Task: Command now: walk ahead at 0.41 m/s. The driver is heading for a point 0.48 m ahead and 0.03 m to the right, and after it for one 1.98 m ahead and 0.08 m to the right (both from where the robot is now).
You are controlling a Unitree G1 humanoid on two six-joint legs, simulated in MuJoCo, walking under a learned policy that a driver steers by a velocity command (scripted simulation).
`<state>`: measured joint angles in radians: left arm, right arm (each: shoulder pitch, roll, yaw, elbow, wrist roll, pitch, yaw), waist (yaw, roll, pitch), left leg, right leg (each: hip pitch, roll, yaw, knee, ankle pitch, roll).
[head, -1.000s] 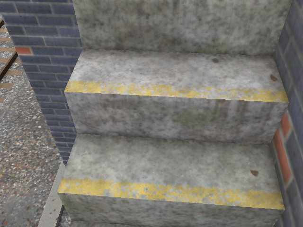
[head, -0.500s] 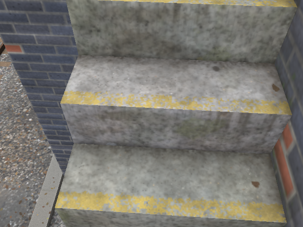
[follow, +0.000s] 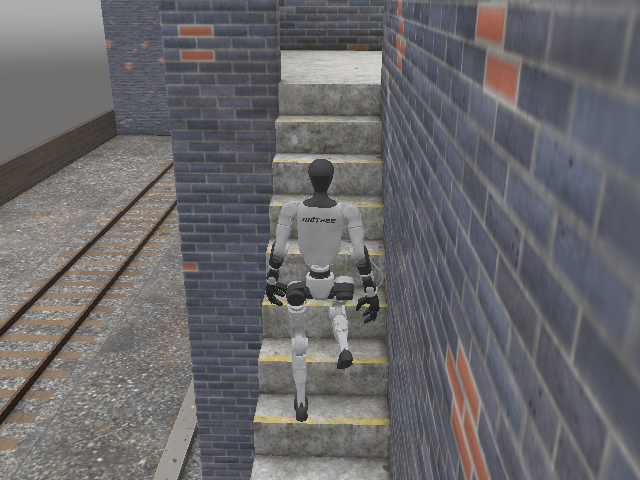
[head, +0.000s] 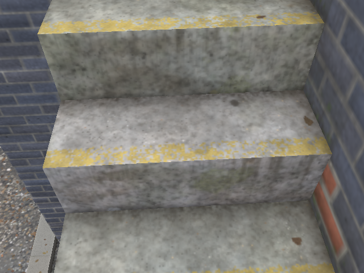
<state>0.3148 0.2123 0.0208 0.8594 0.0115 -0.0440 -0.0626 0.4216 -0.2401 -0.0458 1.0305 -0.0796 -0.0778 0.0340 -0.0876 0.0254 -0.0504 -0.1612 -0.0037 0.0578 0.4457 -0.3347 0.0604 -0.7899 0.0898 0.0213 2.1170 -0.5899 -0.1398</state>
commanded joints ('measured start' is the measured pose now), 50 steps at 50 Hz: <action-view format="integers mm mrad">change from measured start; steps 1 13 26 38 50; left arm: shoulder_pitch -211 128 275 374 192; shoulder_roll -53 166 -59 169 -49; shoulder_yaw -27 14 -56 -13 3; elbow -248 -216 327 345 124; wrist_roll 11 13 110 13 52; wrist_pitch -7 131 -43 -119 -10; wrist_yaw -49 -18 -88 -62 -64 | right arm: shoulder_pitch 215 92 -255 -681 -397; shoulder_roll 5 -144 80 63 128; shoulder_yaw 29 -19 106 99 76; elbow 147 -15 -220 -456 -80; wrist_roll -60 -46 92 65 40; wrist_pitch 44 57 94 143 0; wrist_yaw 48 113 -40 73 22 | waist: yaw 59 289 95 -18 216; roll -35 -59 -112 -340 -87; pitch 94 -255 109 -148 -52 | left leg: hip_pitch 286 -272 -1575 -575 -353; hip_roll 420 194 -57 -48 122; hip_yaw -286 -102 -248 231 -152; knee -94 406 2144 1096 -53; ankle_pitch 853 1344 206 71 261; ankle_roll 231 226 188 99 118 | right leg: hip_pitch -803 398 425 380 -226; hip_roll -9 -10 -263 -314 -73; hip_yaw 162 330 421 157 215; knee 344 -1308 -1729 -1816 -277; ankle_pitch -145 98 91 2277 422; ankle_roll -162 -130 -71 43 -24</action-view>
